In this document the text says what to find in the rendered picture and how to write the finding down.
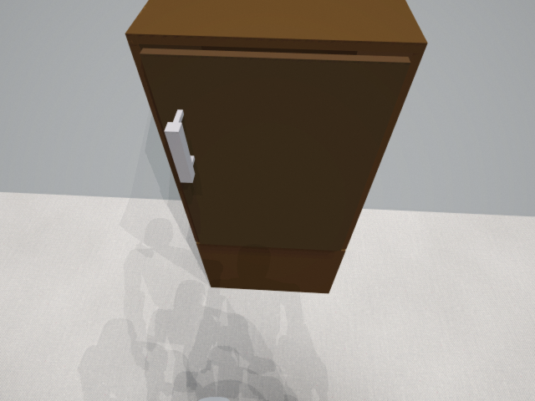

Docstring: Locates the cupboard door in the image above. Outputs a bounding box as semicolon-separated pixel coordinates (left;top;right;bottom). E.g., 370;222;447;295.
140;48;410;251

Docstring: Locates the handle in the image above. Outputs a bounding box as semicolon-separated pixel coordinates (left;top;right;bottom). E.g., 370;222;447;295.
164;109;195;183

